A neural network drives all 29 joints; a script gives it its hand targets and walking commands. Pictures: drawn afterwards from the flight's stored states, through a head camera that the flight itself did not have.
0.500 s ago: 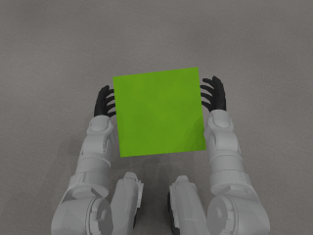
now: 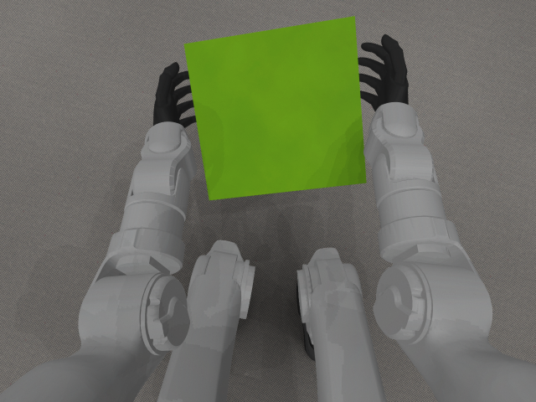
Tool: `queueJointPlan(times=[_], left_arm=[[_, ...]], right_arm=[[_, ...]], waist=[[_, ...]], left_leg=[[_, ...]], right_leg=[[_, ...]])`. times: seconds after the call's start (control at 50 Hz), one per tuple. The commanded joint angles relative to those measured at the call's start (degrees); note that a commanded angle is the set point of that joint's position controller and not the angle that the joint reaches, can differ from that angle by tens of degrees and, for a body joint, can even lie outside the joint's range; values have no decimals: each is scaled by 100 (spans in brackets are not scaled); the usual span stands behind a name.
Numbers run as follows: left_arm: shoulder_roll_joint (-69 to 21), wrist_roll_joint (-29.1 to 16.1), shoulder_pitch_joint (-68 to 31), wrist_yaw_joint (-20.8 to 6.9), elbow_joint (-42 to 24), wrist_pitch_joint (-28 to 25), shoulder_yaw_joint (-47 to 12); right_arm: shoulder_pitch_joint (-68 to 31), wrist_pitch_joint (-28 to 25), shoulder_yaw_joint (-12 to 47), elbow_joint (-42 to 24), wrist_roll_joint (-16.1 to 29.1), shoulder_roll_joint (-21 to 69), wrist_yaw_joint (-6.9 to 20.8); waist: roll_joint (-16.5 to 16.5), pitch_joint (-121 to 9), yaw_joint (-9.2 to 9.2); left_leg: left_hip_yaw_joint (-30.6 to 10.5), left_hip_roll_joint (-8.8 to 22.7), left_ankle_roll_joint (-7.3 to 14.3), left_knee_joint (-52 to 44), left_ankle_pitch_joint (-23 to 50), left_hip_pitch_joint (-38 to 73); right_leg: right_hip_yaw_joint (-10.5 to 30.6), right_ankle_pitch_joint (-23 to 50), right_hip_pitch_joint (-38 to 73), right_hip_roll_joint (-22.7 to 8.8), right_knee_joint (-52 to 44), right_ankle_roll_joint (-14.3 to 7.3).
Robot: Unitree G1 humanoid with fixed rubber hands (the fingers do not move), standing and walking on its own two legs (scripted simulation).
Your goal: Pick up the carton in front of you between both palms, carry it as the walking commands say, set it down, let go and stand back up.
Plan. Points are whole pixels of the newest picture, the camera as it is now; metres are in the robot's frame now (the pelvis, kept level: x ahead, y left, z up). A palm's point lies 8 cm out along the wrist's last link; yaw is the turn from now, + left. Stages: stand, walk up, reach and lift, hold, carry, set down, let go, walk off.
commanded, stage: set down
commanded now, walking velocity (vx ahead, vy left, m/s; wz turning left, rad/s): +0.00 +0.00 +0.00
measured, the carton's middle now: (280, 120) +0.52 +0.00 -0.21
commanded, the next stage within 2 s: none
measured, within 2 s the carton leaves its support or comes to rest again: rests again in 1.20 s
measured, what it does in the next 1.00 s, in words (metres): lowers itself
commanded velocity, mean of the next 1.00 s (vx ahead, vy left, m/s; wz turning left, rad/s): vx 0.00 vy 0.00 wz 0.00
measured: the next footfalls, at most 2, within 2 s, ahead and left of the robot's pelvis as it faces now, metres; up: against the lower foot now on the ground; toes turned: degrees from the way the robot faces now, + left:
none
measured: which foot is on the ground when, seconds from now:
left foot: down 0.00-1.00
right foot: down 0.00-1.00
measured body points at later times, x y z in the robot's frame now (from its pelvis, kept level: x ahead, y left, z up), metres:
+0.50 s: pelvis +0.01 +0.00 -0.08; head +0.34 +0.00 +0.22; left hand +0.52 +0.15 -0.23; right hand +0.56 -0.14 -0.22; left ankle +0.12 +0.11 -0.43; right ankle +0.10 -0.11 -0.43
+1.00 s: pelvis +0.01 -0.01 -0.09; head +0.35 +0.00 +0.21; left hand +0.53 +0.15 -0.24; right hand +0.56 -0.15 -0.23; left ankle +0.12 +0.11 -0.43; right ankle +0.10 -0.11 -0.43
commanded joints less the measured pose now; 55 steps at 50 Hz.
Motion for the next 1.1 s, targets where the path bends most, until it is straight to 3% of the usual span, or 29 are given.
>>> queueJointPlan(times=[0.0, 0.02, 0.08, 0.14, 0.16, 0.22, 0.28, 0.34, 0.36, 0.38, 0.4, 0.42, 0.54, 0.6, 0.62, 0.66, 0.72, 0.76, 0.78, 0.82, 0.84, 0.88, 0.94, 0.96, 0.98, 1.0, 1.02, 1.06, 1.08], left_arm=[[-4457, -610, -4399, -1439, -841, -444, -2742], [-4535, -707, -4265, -1474, -680, -421, -2668], [-4203, -585, -4453, -1471, -568, -434, -2570], [-4246, -939, -4909, -1469, -610, -529, -2705], [-4139, -891, -4577, -1496, -494, -501, -2701], [-3971, -1218, -5331, -1370, -938, -630, -2993], [-4040, -1095, -5080, -1410, -667, -611, -2843], [-3973, -1205, -5224, -1445, -571, -637, -2781], [-4116, -1156, -5082, -1466, -468, -583, -2884], [-3777, -1042, -5074, -1492, -461, -602, -2708], [-4006, -1233, -5084, -1501, -373, -573, -2869], [-4051, -1150, -4944, -1521, -487, -619, -2695], [-4307, -1047, -4491, -1654, -133, -630, -2525], [-3878, -643, -4028, -1658, 314, -591, -2250], [-3851, -868, -4395, -1665, -91, -631, -2374], [-3760, -591, -3997, -1715, 600, -525, -1949], [-3509, -397, -4038, -1792, 465, -517, -1935], [-3670, -409, -4218, -1921, 515, -481, -1780], [-3344, -458, -4279, -1883, 366, -484, -1740], [-3602, -472, -4084, -1945, 535, -492, -1839], [-3474, -201, -3880, -1959, 720, -413, -1583], [-3387, -315, -3898, -1942, 664, -500, -1705], [-3054, -94, -3689, -1884, 892, -514, -1581], [-3177, -308, -3982, -1916, 736, -523, -1615], [-3219, -160, -3883, -1965, 771, -486, -1493], [-2994, -54, -3601, -1976, 1174, -430, -1310], [-3188, 76, -3432, -1993, 1111, -455, -1244], [-3008, 127, -3476, -1936, 1133, -460, -1151], [-3149, 82, -3176, -1944, 1341, -460, -1112]], right_arm=[[-2494, 169, 2275, 843, 447, 5004, 1446], [-2751, 136, 2432, 501, 449, 4921, 1429], [-2782, 154, 2264, 951, 530, 4909, 1477], [-3113, 45, 2483, 797, 620, 4536, 1394], [-3360, 31, 2563, 638, 783, 4534, 1411], [-3408, 4, 2704, 708, 892, 4509, 1430], [-3858, -66, 2852, 397, 1177, 4570, 1466], [-3550, -50, 2893, 835, 1147, 4504, 1419], [-3871, -60, 2807, 677, 1133, 4388, 1460], [-3520, 52, 2751, 1180, 1048, 4514, 1496], [-3456, 7, 2631, 1011, 978, 4515, 1504], [-3668, -48, 2874, 802, 1171, 4545, 1503], [-3147, -110, 2565, 1298, 992, 4589, 1545], [-3507, -171, 2679, 1155, 1096, 4383, 1564], [-3364, -164, 2606, 1161, 1083, 4276, 1573], [-3809, -196, 2518, 1107, 1051, 4154, 1518], [-3444, -131, 2214, 1502, 840, 4023, 1599], [-3267, -116, 2116, 1830, 720, 3785, 1593], [-3203, -82, 2063, 1816, 744, 4042, 1603], [-3401, -202, 2064, 1559, 647, 3716, 1590], [-3597, -159, 2015, 1783, 844, 3849, 1651], [-2939, -210, 1809, 1848, 602, 3568, 1660], [-3294, -201, 1984, 1727, 772, 3641, 1739], [-3217, -199, 1861, 1954, 713, 3522, 1715], [-3477, -208, 1832, 1709, 724, 3396, 1738], [-3340, -147, 1972, 1876, 669, 3407, 1718], [-3522, -170, 1896, 1774, 774, 3295, 1744], [-3123, -165, 1712, 2003, 567, 3129, 1724], [-3284, -237, 1855, 1869, 645, 3116, 1716]], waist=[[248, -6402, 99], [-124, -6046, -60], [-88, -5807, 264], [-153, -5919, -44], [-205, -5857, 197], [-130, -6571, 1], [-198, -5943, 302], [-362, -5673, 241], [-20, -5472, 302], [-481, -5287, 375], [-453, -5114, 37], [-635, -5712, 385], [-456, -4634, 193], [-214, -4315, 632], [-519, -4296, 171], [-391, -4295, 571], [-249, -3631, 555], [-267, -3546, 223], [-524, -3470, 454], [-327, -3518, 186], [-177, -3212, 659], [-271, -3248, 282], [-402, -3038, 665], [-363, -3054, 210], [-169, -3029, 599], [-420, -2806, 492], [-268, -2859, 737], [-343, -2688, 324], [-376, -2902, 515]], left_leg=[[581, -234, -77, -428, 1165, 3413], [432, -218, -52, -434, 1342, 3415], [567, -221, -19, -275, 1148, 3170], [588, -215, -73, 73, 1238, 2860], [530, -195, -23, 59, 1295, 2931], [664, -181, -118, 504, 1543, 2976], [492, -171, 17, 492, 1551, 2970], [612, -137, -13, 762, 1543, 2615], [616, -145, -18, 669, 1559, 2786], [585, -104, 56, 748, 1356, 2810], [496, -121, -5, 691, 1323, 2482], [525, -145, 34, 923, 1714, 2843], [494, -186, 68, 846, 1559, 1973], [524, -149, 114, 939, 1530, 1876], [458, -122, 128, 945, 1311, 1665], [555, -124, 152, 933, 1209, 1903], [573, -95, 137, 1072, 1117, 1427], [504, -8, 156, 1011, 958, 1293], [510, -63, 175, 1002, 895, 1222], [434, -59, 129, 1130, 1206, 1449], [435, -28, 225, 983, 1144, 1552], [434, -53, 124, 1046, 1107, 1352], [382, -32, 200, 1028, 1330, 1390], [311, -13, 177, 1035, 1051, 1300], [416, -66, 225, 982, 1166, 1295], [459, -12, 193, 1091, 976, 1143], [474, -8, 223, 1085, 1123, 1199], [363, 47, 222, 1105, 1047, 976], [305, 53, 219, 1182, 1243, 1411]], right_leg=[[-175, 1208, 2933, 164, -802, -101], [-354, 1280, 2750, 160, -734, -34], [-313, 1069, 2597, 154, -584, -44], [-315, 1305, 2588, 123, -381, -55], [-375, 1265, 2531, 101, -242, 0], [-222, 1702, 3083, 53, 47, -87], [-355, 1469, 2337, 78, 320, -52], [-290, 1533, 2285, 80, 385, -60], [-325, 1505, 2007, 91, 441, -40], [-355, 1265, 1894, 58, 454, -30], [-403, 1351, 1927, 90, 499, -47], [-329, 1542, 2186, 67, 543, -17], [-248, 1664, 1861, 100, 525, -123], [-152, 1569, 1463, 93, 640, -143], [-223, 1486, 1735, 96, 559, -94], [-190, 1163, 1551, 109, 512, -126], [-13, 1047, 1329, 99, 481, -233], [-108, 1091, 1276, 104, 465, -240], [-83, 1064, 1171, 81, 515, -209], [-112, 1152, 1145, 91, 577, -230], [-46, 1046, 850, 72, 605, -264], [-131, 1150, 968, 86, 622, -243], [-37, 1300, 957, 16, 692, -183], [-157, 1133, 971, 99, 689, -242], [-81, 1057, 750, 68, 655, -256], [12, 992, 1039, 41, 535, -289], [26, 1050, 848, 62, 577, -240], [0, 1004, 681, 44, 589, -229], [-30, 1085, 739, 21, 661, -210]])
